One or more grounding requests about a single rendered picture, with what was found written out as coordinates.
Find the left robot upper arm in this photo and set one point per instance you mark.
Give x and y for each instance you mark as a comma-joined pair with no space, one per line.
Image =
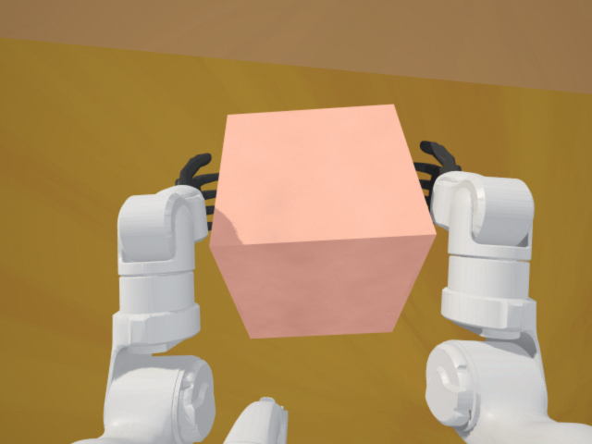
159,400

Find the left robot hand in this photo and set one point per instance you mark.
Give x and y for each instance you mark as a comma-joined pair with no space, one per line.
186,174

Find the right robot hand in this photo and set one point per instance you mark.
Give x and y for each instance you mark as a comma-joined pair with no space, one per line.
444,158

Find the carton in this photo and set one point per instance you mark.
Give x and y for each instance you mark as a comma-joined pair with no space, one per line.
320,225

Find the robot left forearm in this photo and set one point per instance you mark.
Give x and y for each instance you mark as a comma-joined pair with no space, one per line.
155,252

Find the right robot upper arm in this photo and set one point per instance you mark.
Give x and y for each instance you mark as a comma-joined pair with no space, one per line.
493,393

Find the robot left thigh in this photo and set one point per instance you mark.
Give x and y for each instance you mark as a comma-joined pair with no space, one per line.
262,422

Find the robot right forearm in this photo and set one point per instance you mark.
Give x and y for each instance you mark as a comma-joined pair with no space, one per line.
490,224

